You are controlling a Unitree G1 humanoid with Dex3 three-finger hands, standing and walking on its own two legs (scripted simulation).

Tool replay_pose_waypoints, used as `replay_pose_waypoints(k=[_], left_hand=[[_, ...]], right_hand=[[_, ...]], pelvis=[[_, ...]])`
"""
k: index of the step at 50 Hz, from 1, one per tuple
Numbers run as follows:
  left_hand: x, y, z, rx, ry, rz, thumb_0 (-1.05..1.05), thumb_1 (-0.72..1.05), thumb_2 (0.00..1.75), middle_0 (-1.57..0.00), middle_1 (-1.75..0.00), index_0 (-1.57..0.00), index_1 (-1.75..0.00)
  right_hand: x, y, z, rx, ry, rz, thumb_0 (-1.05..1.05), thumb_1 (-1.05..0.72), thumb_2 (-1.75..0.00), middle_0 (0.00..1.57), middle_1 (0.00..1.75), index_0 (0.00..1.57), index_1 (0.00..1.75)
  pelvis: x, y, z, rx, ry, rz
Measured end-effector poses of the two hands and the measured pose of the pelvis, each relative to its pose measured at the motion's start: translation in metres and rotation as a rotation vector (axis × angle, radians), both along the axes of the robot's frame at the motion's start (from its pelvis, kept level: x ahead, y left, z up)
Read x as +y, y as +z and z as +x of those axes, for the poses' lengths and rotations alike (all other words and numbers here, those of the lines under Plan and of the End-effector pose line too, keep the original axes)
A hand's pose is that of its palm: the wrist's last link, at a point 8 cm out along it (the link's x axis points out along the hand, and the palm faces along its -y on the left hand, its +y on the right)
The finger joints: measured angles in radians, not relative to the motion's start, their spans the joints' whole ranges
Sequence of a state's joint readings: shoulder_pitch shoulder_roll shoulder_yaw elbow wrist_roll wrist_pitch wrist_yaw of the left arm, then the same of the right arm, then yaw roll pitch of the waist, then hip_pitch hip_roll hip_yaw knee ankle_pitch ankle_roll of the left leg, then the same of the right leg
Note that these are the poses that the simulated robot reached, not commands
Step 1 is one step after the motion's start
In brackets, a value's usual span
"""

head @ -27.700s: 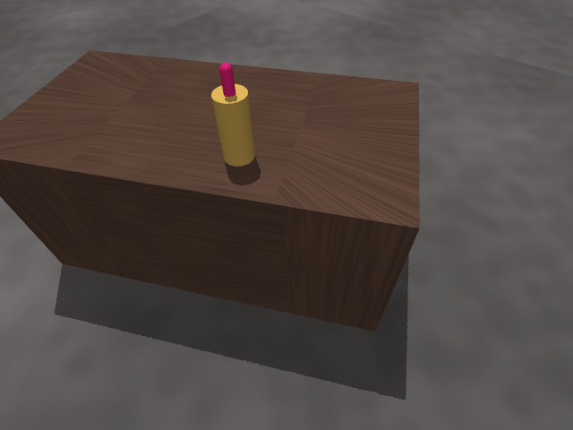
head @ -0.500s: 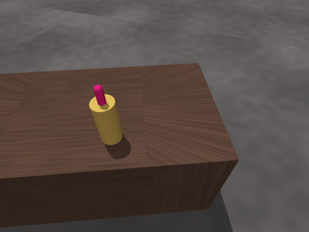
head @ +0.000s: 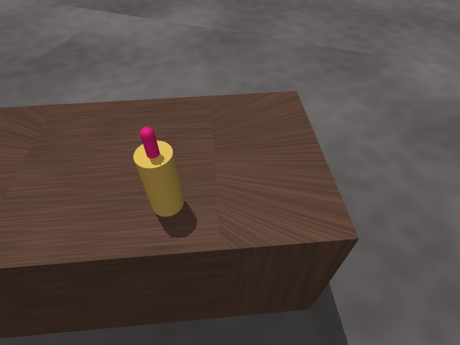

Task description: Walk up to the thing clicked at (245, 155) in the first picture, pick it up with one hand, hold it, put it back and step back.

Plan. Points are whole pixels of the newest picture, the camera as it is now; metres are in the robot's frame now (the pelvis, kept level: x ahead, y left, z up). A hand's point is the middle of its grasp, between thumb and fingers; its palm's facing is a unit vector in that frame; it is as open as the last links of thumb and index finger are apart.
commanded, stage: stand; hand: left
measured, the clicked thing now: (158, 171) +0.52 +0.19 -0.05
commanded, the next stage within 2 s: step back in 1.38 s
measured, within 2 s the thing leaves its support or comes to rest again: neither
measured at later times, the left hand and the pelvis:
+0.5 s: hand out of the picture +0.08 +0.25 -0.16, palm faces -0.02 -0.94 -0.34, open 7.4 cm; pelvis +0.01 +0.00 +0.00, yaw +0 degrees
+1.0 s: hand out of the picture +0.07 +0.25 -0.16, palm faces -0.02 -0.94 -0.34, open 7.4 cm; pelvis +0.01 +0.00 +0.00, yaw +0 degrees
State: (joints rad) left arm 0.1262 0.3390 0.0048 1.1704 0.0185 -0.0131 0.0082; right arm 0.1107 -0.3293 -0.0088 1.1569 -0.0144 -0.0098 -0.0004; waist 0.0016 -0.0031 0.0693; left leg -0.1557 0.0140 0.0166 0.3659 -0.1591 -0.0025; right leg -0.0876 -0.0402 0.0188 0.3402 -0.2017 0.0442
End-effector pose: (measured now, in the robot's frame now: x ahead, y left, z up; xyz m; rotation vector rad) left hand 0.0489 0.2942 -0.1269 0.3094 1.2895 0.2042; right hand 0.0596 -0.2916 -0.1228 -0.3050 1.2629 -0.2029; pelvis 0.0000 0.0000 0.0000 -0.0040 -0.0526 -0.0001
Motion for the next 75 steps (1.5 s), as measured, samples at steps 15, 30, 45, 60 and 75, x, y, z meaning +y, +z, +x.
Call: replay_pose_waypoints(k=[15, 30, 45, 60, 75], left_hand=[[0.0, 0.003, 0.015, -0.017, -0.008, 0.003, 0.0, 0.9, 0.9, -0.2, -0.3, -0.2, -0.3], [-0.003, 0.004, 0.025, -0.035, -0.008, 0.002, 0.0, 0.9, 0.9, -0.2, -0.3, -0.2, -0.3], [-0.003, 0.005, 0.022, -0.026, -0.005, 0.003, 0.0, 0.9, 0.9, -0.2, -0.3, -0.2, -0.3], [-0.003, 0.005, 0.023, -0.03, -0.003, 0.003, 0.0, 0.9, 0.9, -0.2, -0.3, -0.2, -0.3], [0.004, 0.003, 0.023, -0.043, 0.001, 0.039, 0.0, 0.9, 0.9, -0.2, -0.3, -0.21, -0.3]], right_hand=[[-0.003, 0.002, 0.013, -0.015, 0.002, -0.003, 0.01, -0.91, -0.9, 0.2, 0.3, 0.21, 0.3], [-0.006, 0.002, 0.018, -0.015, 0.005, -0.004, 0.01, -0.91, -0.9, 0.2, 0.3, 0.21, 0.3], [-0.007, 0.002, 0.017, -0.01, 0.007, -0.002, 0.01, -0.91, -0.9, 0.2, 0.3, 0.21, 0.3], [-0.008, 0.003, 0.021, -0.017, 0.013, -0.004, 0.01, -0.91, -0.9, 0.2, 0.3, 0.21, 0.3], [-0.018, -0.002, 0.021, -0.018, 0.005, -0.006, 0.01, -0.9, -0.9, 0.2, 0.3, 0.21, 0.3]], pelvis=[[-0.001, 0.001, 0.007, 0.007, 0.001, 0.001], [-0.003, 0.001, 0.012, 0.007, 0.003, -0.001], [-0.004, 0.001, 0.012, 0.01, 0.005, 0.0], [-0.005, 0.001, 0.013, 0.011, 0.005, 0.0], [-0.011, -0.006, -0.003, 0.025, 0.002, 0.008]])
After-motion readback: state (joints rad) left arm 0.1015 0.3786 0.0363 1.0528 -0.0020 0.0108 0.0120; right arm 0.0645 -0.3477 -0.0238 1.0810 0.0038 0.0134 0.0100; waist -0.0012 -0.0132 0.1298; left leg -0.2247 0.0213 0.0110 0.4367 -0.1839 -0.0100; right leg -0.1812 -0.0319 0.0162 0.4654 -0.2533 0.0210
